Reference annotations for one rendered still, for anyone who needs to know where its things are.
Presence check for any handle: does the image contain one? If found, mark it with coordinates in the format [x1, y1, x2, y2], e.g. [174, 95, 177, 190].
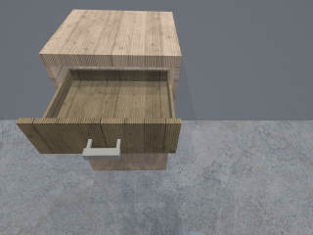
[82, 139, 121, 161]

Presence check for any cabinet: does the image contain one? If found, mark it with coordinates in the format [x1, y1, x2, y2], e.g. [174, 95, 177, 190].
[38, 9, 182, 171]

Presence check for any drawer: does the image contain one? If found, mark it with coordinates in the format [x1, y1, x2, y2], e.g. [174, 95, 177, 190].
[16, 69, 182, 154]

